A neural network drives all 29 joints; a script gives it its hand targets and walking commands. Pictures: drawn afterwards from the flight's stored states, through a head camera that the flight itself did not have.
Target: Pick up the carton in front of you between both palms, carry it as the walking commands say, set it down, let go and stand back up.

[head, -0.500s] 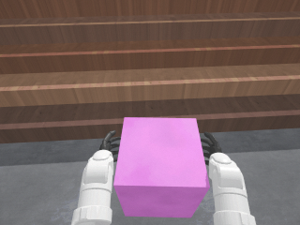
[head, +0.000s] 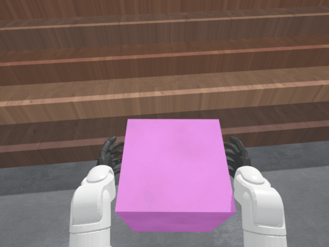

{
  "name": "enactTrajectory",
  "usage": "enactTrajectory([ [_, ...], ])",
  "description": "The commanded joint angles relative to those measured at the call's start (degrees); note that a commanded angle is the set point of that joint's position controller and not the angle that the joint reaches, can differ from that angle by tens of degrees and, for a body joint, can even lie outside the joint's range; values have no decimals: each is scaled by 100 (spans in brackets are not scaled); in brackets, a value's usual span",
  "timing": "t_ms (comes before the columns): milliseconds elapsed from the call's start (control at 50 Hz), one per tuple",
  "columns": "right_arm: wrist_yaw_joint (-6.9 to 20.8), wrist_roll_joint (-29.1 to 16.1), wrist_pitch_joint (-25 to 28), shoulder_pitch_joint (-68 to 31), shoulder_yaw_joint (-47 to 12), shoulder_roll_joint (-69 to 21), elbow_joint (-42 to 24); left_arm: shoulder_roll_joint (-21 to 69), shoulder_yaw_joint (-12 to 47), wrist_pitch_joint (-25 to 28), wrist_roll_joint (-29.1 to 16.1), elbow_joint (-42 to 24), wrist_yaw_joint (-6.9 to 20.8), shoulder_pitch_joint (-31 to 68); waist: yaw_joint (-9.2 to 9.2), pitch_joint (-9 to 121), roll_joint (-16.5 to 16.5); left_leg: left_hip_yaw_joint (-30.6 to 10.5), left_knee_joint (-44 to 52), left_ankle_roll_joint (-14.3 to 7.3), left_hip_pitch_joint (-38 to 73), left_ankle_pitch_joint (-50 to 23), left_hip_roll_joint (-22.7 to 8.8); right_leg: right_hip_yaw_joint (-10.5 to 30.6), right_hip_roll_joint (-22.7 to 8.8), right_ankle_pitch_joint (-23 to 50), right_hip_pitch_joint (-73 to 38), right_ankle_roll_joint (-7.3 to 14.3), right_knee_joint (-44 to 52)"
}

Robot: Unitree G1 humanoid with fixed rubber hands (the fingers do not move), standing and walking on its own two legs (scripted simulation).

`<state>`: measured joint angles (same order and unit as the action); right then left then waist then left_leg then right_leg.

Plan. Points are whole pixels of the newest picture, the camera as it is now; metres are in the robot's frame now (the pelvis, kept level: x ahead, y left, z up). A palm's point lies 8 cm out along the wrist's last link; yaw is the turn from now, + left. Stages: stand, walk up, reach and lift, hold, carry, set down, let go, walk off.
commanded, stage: carry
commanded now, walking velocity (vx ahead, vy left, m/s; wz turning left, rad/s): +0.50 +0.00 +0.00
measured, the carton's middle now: (172, 180) +0.29 +0.01 +0.03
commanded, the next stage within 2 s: none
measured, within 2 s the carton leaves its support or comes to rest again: neither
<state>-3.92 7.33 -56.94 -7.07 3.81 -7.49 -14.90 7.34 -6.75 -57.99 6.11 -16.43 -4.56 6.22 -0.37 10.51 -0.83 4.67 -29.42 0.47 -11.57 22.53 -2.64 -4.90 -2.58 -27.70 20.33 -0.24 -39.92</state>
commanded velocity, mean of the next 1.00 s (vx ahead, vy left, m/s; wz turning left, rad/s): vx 0.50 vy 0.00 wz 0.00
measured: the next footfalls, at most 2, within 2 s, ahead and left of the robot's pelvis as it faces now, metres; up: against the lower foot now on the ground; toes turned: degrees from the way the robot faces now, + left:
right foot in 0.06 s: +0.06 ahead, -0.10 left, +0.00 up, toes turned -7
left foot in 0.38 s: +0.36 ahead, +0.14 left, +0.00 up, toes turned +14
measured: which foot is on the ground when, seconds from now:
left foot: down 0.00-0.08, up 0.10-0.36, down 0.38-0.94, up 0.96-1.00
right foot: up 0.00-0.04, down 0.06-0.40, up 0.42-0.88, down 0.90-1.00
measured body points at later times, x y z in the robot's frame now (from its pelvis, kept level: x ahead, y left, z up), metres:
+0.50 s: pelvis +0.27 +0.06 -0.01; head +0.26 +0.06 +0.44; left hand +0.52 +0.21 +0.07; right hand +0.51 -0.10 +0.07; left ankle +0.32 +0.13 -0.73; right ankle +0.12 -0.07 -0.64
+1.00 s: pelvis +0.57 +0.03 -0.02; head +0.59 +0.02 +0.43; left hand +0.90 +0.21 +0.12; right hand +0.93 -0.11 +0.11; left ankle +0.39 +0.14 -0.64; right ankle +0.67 -0.03 -0.73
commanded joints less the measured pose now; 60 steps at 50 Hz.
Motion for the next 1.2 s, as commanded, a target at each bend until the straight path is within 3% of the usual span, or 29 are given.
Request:
enactTrajectory([
  [0, 432, -1571, -387, -1774, -3613, -4788, -1129, 4809, 4030, -315, -1781, -859, 616, 2149, 164, 400, -737, -1399, 713, -889, 1770, -2691, -1331, -577, 253, 500, 1234, 47, 979],
  [40, 285, -1680, -553, -1557, -3597, -4591, -1595, 4762, 3745, -457, -1658, -1079, 404, 1617, 4, 925, -457, -173, -112, -322, -326, -2113, -788, -650, 285, 1505, -2067, 178, 1885],
  [60, 248, -1838, -678, -1816, -3644, -4595, -1844, 4648, 3537, -463, -1465, -1183, 276, 1354, -190, 986, 1008, 470, -1746, -19, -1721, -1403, -317, 1298, -883, 832, -3098, 570, 2607],
  [80, 209, -1970, -745, -1976, -3765, -4465, -2211, 4615, 3369, -496, -1317, -1188, 152, 1069, -164, 778, 2069, 558, -2702, 87, -3457, 507, 133, 3137, -2119, 2330, -3900, 1246, 2594],
  [100, 142, -2007, -781, -1629, -3723, -4394, -2060, 4428, 3245, -554, -1299, -1531, 20, 1056, -159, 544, 1256, -38, -3215, -66, -3985, 1063, -126, 3013, -2297, 3516, -3969, 1575, 2335],
  [120, 46, -1953, -807, -1443, -3619, -4215, -1995, 4351, 3243, -605, -1310, -1583, -92, 1006, -171, 518, 834, -87, -3309, -105, -4057, 1060, -255, 2584, -2160, 4020, -3901, 1453, 2234],
  [160, -180, -1784, -787, -983, -3314, -4158, -1786, 4180, 3323, -630, -1410, -1931, -281, 1225, -161, 488, 410, -36, -2601, -161, -3895, 492, -379, 1873, -1889, 3446, -3655, 1040, 2545],
  [280, -752, -1289, -543, -404, -2616, -3674, -1723, 3511, 3419, -483, -1728, -2088, -529, 1136, -79, -39, 907, 788, -395, -113, -1518, -1412, 94, 42, -1182, 3052, -1685, 518, 2777],
  [320, -825, -1325, -517, -370, -2584, -3460, -1827, 3299, 3422, -457, -1793, -2134, -586, 999, 4, 88, 987, 1195, -156, -153, -226, -1766, 315, -438, -1030, 3652, -1143, 343, 2040],
  [340, -852, -1317, -512, -420, -2549, -3330, -1881, 3212, 3415, -475, -1734, -2107, -614, 978, 52, 237, 765, 1412, -110, -199, 555, -1390, 459, -786, -827, 3845, -848, 225, 1327],
  [360, -858, -1365, -559, -203, -2570, -3241, -1776, 3010, 3319, -477, -1708, -2158, -630, 865, 112, 405, 627, 1122, -78, -240, 1427, -1107, 253, -849, -630, 3508, -284, 133, 365],
  [380, -851, -1393, -565, -346, -2585, -3159, -1976, 2941, 3317, -520, -1739, -2277, -628, 977, 242, 609, -422, -1161, 909, -582, 1828, 536, -1086, -871, -226, 2471, 505, -109, -1289],
  [400, -846, -1459, -601, -257, -2665, -3158, -1770, 2908, 3368, -566, -1799, -2282, -613, 966, 217, 899, -1638, -3605, 1852, -1351, 2381, 434, -2190, -450, 362, 196, 1671, -175, -2919],
  [420, -770, -1668, -601, -522, -2802, -3230, -2165, 3053, 3420, -573, -1800, -2292, -557, 935, 156, 862, -942, -3503, 1885, -1485, 2130, 3, -2318, 292, -58, 5, 1995, 67, -3590],
  [480, -546, -1862, -597, -1007, -3193, -3730, -2431, 3641, 3370, -528, -1748, -2184, -431, 1096, 96, 778, 23, -1981, 1793, -1109, 1164, -979, -1858, 625, -641, 1030, 1790, 292, -3190],
  [560, -342, -2076, -648, -1179, -3502, -3563, -2588, 3621, 3286, -488, -1452, -2106, -410, 867, 111, 404, -314, -775, 2104, -833, 566, -686, -1470, 163, -518, 1493, 1595, 124, -1862],
  [640, -432, -2001, -787, -1413, -3160, -2827, -2193, 2962, 3133, -640, -1313, -1962, -608, 1296, 144, -61, -527, -254, 2241, -898, 804, -1151, -1223, -148, -417, 2182, 2076, 4, -502],
  [780, -926, -1822, -826, -3002, -2491, -2311, -1358, 2287, 2627, -785, -1523, -1272, -860, 3255, 338, -442, -528, 266, 1887, -873, 952, -2427, -1022, -522, -159, 2892, 1529, 288, 595],
  [840, -1054, -1755, -814, -3690, -2321, -2449, -900, 2264, 2286, -763, -1503, -771, -929, 3798, 127, -3, -609, 454, 780, -754, 1285, -4231, -1052, -752, 140, 2296, 674, 508, 625],
  [860, -1047, -1781, -796, -4030, -2311, -2451, -928, 2333, 2190, -769, -1474, -456, -936, 3828, -122, 311, -615, 735, -92, -603, 1242, -4717, -860, -997, 403, 2127, 0, 517, 895],
  [880, -1081, -1734, -819, -4193, -2228, -2509, -643, 2428, 2074, -746, -1426, -236, -957, 3967, -404, 891, -282, 853, -1538, -433, 753, -4331, -601, -906, 464, 1827, -1316, 482, 1059],
  [900, -1119, -1614, -829, -4151, -2089, -2501, -398, 2398, 1993, -728, -1405, -58, -973, 4071, -545, 1366, 408, 778, -3065, -328, -284, -2840, -282, 634, -578, 1115, -2240, 560, 1229],
  [920, -1090, -1619, -823, -4352, -2053, -2701, -433, 2412, 2031, -697, -1380, 145, -987, 4351, -327, 1621, 1859, 276, -4599, -147, -2183, 206, 651, 3762, -1886, 688, -3242, 1446, 2227],
  [940, -1065, -1646, -778, -4719, -2102, -2890, -474, 2776, 2112, -682, -1451, 236, -925, 4435, -231, 1631, 1544, -456, -5305, -351, -2797, 394, 346, 3785, -1962, 868, -3236, 1562, 2431],
  [980, -975, -1724, -664, -5206, -2029, -3386, -288, 3417, 2368, -520, -1691, 83, -775, 5193, -199, 1448, 552, -598, -5014, -542, -2864, -151, -96, 2605, -1628, 2054, -2564, 1295, 2045],
  [1000, -924, -1641, -577, -5446, -2007, -3646, -116, 3667, 2440, -398, -1731, 23, -717, 5601, -142, 1435, 413, -655, -4672, -533, -2813, -358, -234, 2076, -1470, 2547, -2341, 1184, 1993],
  [1060, -870, -1487, -358, -5462, -2077, -3780, 86, 3819, 2611, -160, -1781, -23, -605, 5824, -94, 1613, 683, -409, -4021, -437, -2633, -525, -227, 1236, -1297, 3291, -2122, 1084, 1975],
  [1120, -875, -1460, -238, -5323, -2125, -3766, 190, 3785, 2610, -97, -1681, 157, -604, 5506, -139, 1694, 532, -145, -3226, -307, -2984, -530, -105, 924, -1206, 4318, -2529, 1168, 1787],
  [1180, -835, -1535, -219, -5246, -2241, -3799, 40, 3721, 2526, -58, -1647, -42, -623, 5503, -206, 1505, 860, -3, -2238, -275, -3110, -903, -96, 466, -980, 4718, -2773, 1114, 1585],
])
